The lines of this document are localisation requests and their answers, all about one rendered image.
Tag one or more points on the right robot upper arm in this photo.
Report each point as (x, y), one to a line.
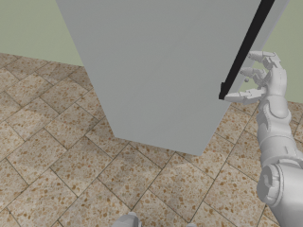
(281, 188)

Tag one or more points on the left robot thigh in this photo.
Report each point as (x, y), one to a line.
(127, 221)

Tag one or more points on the robot right hand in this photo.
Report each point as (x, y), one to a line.
(274, 82)

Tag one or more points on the fridge door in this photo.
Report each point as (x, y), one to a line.
(157, 66)

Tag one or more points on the handle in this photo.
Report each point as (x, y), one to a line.
(252, 33)

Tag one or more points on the right robot forearm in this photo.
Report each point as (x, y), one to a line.
(274, 134)

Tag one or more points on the robot left shin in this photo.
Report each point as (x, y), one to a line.
(132, 213)

